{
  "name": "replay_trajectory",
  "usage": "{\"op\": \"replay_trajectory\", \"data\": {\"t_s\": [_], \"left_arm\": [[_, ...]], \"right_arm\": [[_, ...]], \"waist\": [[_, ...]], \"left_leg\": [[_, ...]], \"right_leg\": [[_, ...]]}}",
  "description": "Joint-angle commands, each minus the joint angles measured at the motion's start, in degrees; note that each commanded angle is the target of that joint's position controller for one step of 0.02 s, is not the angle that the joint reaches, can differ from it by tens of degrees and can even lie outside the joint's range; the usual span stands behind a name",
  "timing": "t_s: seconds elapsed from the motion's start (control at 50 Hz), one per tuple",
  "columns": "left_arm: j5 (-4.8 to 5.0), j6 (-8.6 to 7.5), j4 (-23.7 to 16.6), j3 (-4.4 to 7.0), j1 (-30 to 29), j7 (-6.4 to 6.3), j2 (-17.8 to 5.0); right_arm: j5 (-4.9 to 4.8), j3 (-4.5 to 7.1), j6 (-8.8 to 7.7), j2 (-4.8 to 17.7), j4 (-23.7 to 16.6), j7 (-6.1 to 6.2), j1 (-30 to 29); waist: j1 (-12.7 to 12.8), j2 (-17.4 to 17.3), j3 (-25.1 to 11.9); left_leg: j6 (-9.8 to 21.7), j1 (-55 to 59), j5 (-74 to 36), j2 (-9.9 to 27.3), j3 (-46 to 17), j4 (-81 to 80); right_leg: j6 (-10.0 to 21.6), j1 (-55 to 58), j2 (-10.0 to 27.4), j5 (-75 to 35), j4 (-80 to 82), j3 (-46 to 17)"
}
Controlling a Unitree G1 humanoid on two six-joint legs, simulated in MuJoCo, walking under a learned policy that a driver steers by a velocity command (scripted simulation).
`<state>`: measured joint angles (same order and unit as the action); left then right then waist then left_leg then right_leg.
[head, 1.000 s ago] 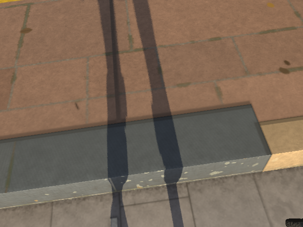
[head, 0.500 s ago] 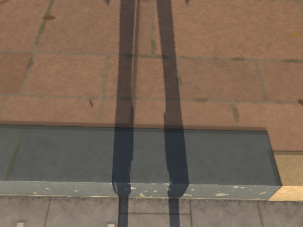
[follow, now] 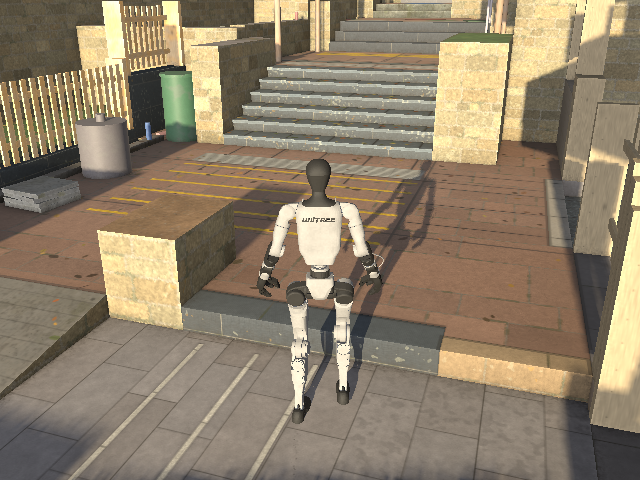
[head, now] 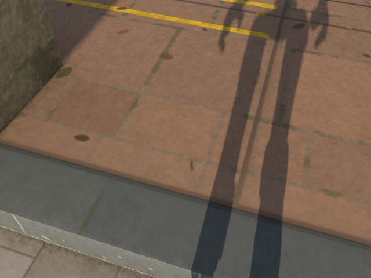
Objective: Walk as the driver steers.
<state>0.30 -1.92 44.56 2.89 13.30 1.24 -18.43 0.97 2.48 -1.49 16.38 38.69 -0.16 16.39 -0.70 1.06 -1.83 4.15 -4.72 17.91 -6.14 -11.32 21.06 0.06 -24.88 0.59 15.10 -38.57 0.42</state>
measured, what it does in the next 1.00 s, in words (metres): climbs, turning right: right foot, then left foot 0.17 m higher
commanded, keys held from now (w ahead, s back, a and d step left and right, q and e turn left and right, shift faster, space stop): w+e+shift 0.54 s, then w+q+shift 0.46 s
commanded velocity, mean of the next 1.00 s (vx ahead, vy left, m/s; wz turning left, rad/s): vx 0.91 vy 0.00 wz -0.30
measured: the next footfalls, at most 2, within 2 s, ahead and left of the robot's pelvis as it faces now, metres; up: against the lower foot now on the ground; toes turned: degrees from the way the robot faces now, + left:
right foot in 0.10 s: +0.11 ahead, -0.12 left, +0.00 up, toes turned -5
left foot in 0.62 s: +0.65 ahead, -0.10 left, +0.17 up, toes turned -33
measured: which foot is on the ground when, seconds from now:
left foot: down 0.00-0.10, up 0.12-0.60, down 0.62-1.00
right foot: up 0.00-0.08, down 0.10-0.62, up 0.64-1.00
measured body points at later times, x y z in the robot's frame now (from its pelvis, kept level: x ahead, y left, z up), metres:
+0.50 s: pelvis +0.31 -0.10 -0.02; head +0.34 -0.12 +0.43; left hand +0.34 +0.19 -0.13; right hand +0.50 -0.39 -0.06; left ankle +0.37 +0.02 -0.50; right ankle +0.07 -0.12 -0.74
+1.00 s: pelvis +0.76 -0.24 +0.16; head +0.80 -0.25 +0.61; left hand +1.14 -0.25 +0.20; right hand +0.54 -0.43 +0.05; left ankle +0.62 -0.08 -0.57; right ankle +0.88 -0.42 -0.53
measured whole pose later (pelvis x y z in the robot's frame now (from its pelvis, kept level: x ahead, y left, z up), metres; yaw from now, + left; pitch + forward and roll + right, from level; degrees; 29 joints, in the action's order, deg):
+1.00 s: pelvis +0.76 -0.24 +0.16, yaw -18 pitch +5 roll -1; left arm -2.1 -5.1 25.8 -3.3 -14.4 2.5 -9.9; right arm -0.5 4.2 -5.0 14.9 53.6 -0.1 37.1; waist -9.4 -1.2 -1.4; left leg 6.7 4.8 20.2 -5.2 -15.9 14.0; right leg 0.8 -40.0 -0.4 3.8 -37.6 -1.3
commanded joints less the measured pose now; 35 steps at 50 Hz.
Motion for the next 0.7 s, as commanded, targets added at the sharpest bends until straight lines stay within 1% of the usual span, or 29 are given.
{"op": "replay_trajectory", "data": {"t_s": [0.02,0.06,0.08,0.1,0.12,0.14,0.16,0.2,0.26,0.3,0.32,0.34,0.36,0.38,0.42,0.44,0.46,0.48,0.5,0.52,0.54,0.56,0.58,0.6,0.62,0.64,0.66,0.68,0.7], "left_arm": [[-2.92,-0.7,-7.14,0.76,-11.23,1.54,-5.14],[-1.58,-0.09,-5.92,0.66,-5.48,2.06,-4.15],[-1.49,-0.36,-3.87,1.14,0.94,1.65,-4.6],[-1.53,-1.0,-0.48,2.36,12.29,0.92,-7.31],[-2.41,-1.5,0.5,4.18,20.61,0.31,-14.71],[-2.03,-1.43,0.98,3.91,18.77,0.94,-13.5],[-1.77,-1.22,-0.31,3.27,12.89,1.33,-10.59],[-1.26,-1.18,-1.57,3.08,10.52,0.54,-9.1],[-0.18,-2.05,-1.12,2.31,10.26,-0.52,-7.58],[-0.36,-2.2,-1.63,2.62,9.72,-0.86,-8.38],[-0.34,-2.08,-1.69,2.62,10.63,-1.15,-8.09],[-0.68,-1.6,-1.01,2.42,11.93,-1.64,-7.2],[-0.71,-1.39,-1.35,2.41,12.88,-1.94,-6.99],[-1.39,-1.33,-0.79,2.41,15.59,-2.15,-7.03],[-1.39,-1.65,0.51,2.98,21.9,-3.02,-9.4],[-1.79,-1.76,2.32,3.05,28.25,-3.56,-9.17],[-3.8,-2.27,6.11,3.15,39.32,-4.05,-7.6],[-5.7,-2.84,9.23,3.32,46.74,-4.9,-7.2],[-6.74,-3.5,11.53,3.19,48.18,-5.49,-6.62],[-5.73,-3.61,13.02,2.87,48.22,-5.9,-4.22],[-4.47,-3.19,14.14,2.35,44.57,-6.14,-2.37],[-1.48,-2.63,6.86,2.17,21.43,-6.01,-2.34],[3.86,-4.05,2.49,2.61,15.16,-4.52,-5.41],[5.86,-6.89,1.17,6.73,7.36,-1.94,-20.64],[5.06,-8.97,2.0,8.58,0.83,-0.82,-22.38],[3.88,-10.58,1.53,6.24,0.27,1.85,-11.62],[-0.83,-10.3,-2.64,4.76,7.17,3.36,-6.7],[-2.03,-9.08,-2.43,3.67,9.44,3.32,-3.09],[-3.4,-7.37,-2.34,2.13,9.55,3.22,0.61]], "right_arm": [[2.91,3.31,-1.9,11.85,-1.24,0.07,1.51],[2.02,2.83,-2.34,11.07,-1.2,-0.23,-0.82],[1.68,2.45,-2.7,10.55,-1.16,-0.09,-1.78],[1.86,1.83,-3.1,9.06,-1.79,0.15,-3.47],[0.92,0.65,-3.85,6.16,-5.98,-0.08,-6.38],[2.26,0.22,-4.14,5.53,-6.44,-0.27,-7.5],[2.9,0.05,-4.31,6.7,-5.99,-0.59,-9.46],[3.11,-0.28,-4.76,7.29,-5.28,-1.07,-9.48],[4.12,-1.6,-3.09,5.35,-5.7,-1.55,-9.7],[3.16,-2.42,-2.2,4.04,-7.11,-1.63,-12.53],[2.96,-3.01,-2.04,3.24,-8.09,-1.51,-14.49],[3.03,-3.69,-1.81,1.32,-7.96,-1.36,-13.37],[3.04,-3.86,-1.85,1.7,-8.98,-1.21,-15.06],[3.25,-3.55,-1.79,2.04,-10.16,-0.8,-17.28],[4.09,-3.09,-2.07,3.43,-13.76,-0.17,-23.23],[4.51,-3.45,-2.61,2.19,-16.52,0.3,-30.11],[4.89,-4.54,-3.62,-1.11,-21.29,1.42,-44.61],[4.19,-5.27,-4.64,-2.48,-26.06,2.63,-53.42],[2.96,-5.82,-5.59,-3.44,-29.45,3.38,-58.3],[2.93,-7.62,-6.15,-5.65,-33.57,3.04,-63.39],[2.71,-8.67,-6.58,-8.11,-36.17,1.87,-66.29],[1.94,-9.74,-5.9,-8.61,-34.19,0.0,-50.21],[2.51,-6.86,-4.51,-4.79,-24.61,-1.6,-20.81],[1.2,-1.12,-1.44,2.4,-17.52,-0.25,9.41],[1.22,4.46,1.2,13.6,-9.4,1.53,24.22],[2.79,4.85,1.84,20.6,-3.96,2.24,25.41],[-0.77,4.22,2.11,16.79,-3.1,2.59,15.45],[-1.78,3.09,0.9,12.88,-3.22,2.03,3.57],[-1.82,2.05,-0.32,6.98,-0.63,1.8,-2.9]], "waist": [[-3.52,-8.66,6.21],[0.36,-6.96,7.07],[4.02,-4.93,4.78],[9.35,0.72,-0.53],[11.02,14.63,-3.82],[8.09,15.05,-0.71],[6.12,7.28,3.4],[4.42,0.58,3.87],[2.11,1.74,4.35],[1.77,2.94,5.13],[2.52,2.82,3.79],[2.05,5.82,1.07],[2.58,4.57,1.21],[3.65,5.85,0.71],[5.97,3.8,1.56],[9.92,4.32,3.96],[18.8,7.38,9.13],[23.28,8.82,10.78],[22.72,9.86,12.4],[21.66,7.67,13.18],[18.5,5.88,13.97],[2.85,-4.17,8.72],[-8.56,-9.03,-15.32],[-25.77,3.68,-27.55],[-31.26,-4.49,-33.72],[-26.68,-36.3,-34.27],[-14.52,-40.91,-29.04],[-5.82,-31.99,-19.5],[-0.27,-17.89,-9.63]], "left_leg": [[7.42,0.6,11.42,17.84,-9.35,-11.98],[5.96,-4.92,1.3,17.0,-3.77,-9.73],[4.73,-7.78,-15.38,15.28,0.51,-2.01],[2.85,-12.81,-30.4,12.01,6.48,14.95],[-1.73,-27.66,-20.97,4.63,13.43,35.18],[-2.24,-40.16,5.31,0.22,7.99,41.0],[-1.71,-42.81,1.66,4.34,4.7,45.12],[-2.79,-40.16,-3.34,8.01,5.87,42.79],[-5.57,-35.74,-5.32,8.08,9.04,38.53],[-6.8,-35.24,-2.51,6.18,13.46,36.25],[-6.94,-35.84,-1.96,5.96,14.22,36.21],[-6.44,-35.04,0.19,5.3,15.39,41.23],[-6.32,-36.34,0.59,5.77,14.97,41.62],[-5.5,-43.67,4.22,6.02,14.92,49.63],[-4.76,-66.45,12.75,7.99,12.15,66.58],[-4.52,-84.09,21.2,7.92,10.88,78.61],[-4.64,-111.85,39.45,5.96,8.85,99.19],[-4.28,-129.34,53.65,6.53,4.83,108.58],[-3.69,-134.23,60.65,7.12,2.7,111.31],[-1.55,-126.15,65.36,8.25,4.29,99.48],[-0.71,-109.83,61.41,7.71,7.87,91.44],[0.95,-58.56,38.46,5.98,11.14,60.83],[1.03,4.92,-0.38,-1.45,15.86,58.97],[1.28,35.02,-2.38,1.08,8.08,56.86],[3.39,29.99,8.89,5.03,-2.56,45.43],[7.98,21.45,4.27,16.33,-27.82,25.92],[9.18,14.61,-15.4,16.96,-47.33,9.57],[10.34,8.6,-7.44,16.03,-43.28,9.38],[10.9,-1.66,0.75,13.59,-38.08,8.62]], "right_leg": [[3.48,-4.6,0.1,3.17,2.94,1.05],[6.17,5.98,-1.96,1.54,6.68,3.69],[7.31,15.07,-4.36,1.86,8.76,4.33],[9.3,27.62,-2.6,4.07,11.01,-2.11],[15.17,35.81,10.8,21.62,22.9,-30.02],[16.61,38.56,14.08,28.7,29.75,-46.67],[16.48,34.07,13.87,26.07,27.73,-42.5],[15.69,28.58,10.6,13.14,27.93,-32.84],[14.03,22.37,4.89,-6.52,28.02,-24.29],[14.86,19.32,3.59,-23.17,26.02,-22.16],[14.9,20.58,3.67,-31.78,23.95,-21.93],[15.29,21.16,3.45,-38.53,21.12,-20.76],[15.3,20.95,3.45,-41.22,20.26,-21.21],[16.1,26.65,5.03,-43.98,17.82,-25.29],[18.64,40.86,8.97,-41.61,14.98,-32.7],[20.19,51.68,10.48,-45.56,12.12,-36.22],[23.3,66.65,14.21,-56.13,8.56,-41.9],[22.83,76.59,17.29,-62.17,7.61,-42.08],[20.28,76.67,18.12,-64.07,9.43,-39.25],[15.88,68.3,14.94,-64.96,17.22,-33.7],[13.66,51.57,13.07,-62.53,26.19,-29.31],[10.54,14.66,8.67,-67.77,36.81,-22.93],[12.4,-11.48,4.05,-88.52,29.82,-19.73],[9.61,-18.63,6.66,-103.01,14.13,-23.9],[5.06,-6.77,2.44,-73.97,-11.68,-25.77],[3.73,-5.67,-15.8,0.33,-48.2,-22.86],[5.18,-11.77,-18.94,2.19,-60.17,-22.19],[4.81,-16.1,-15.27,1.02,-63.57,-17.79],[4.73,-18.22,-11.29,0.31,-62.13,-12.91]]}}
